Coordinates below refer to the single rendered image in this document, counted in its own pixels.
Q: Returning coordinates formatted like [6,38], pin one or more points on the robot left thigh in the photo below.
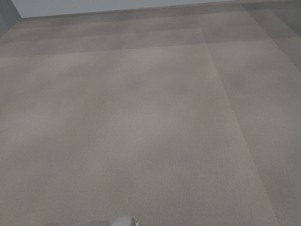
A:
[125,221]

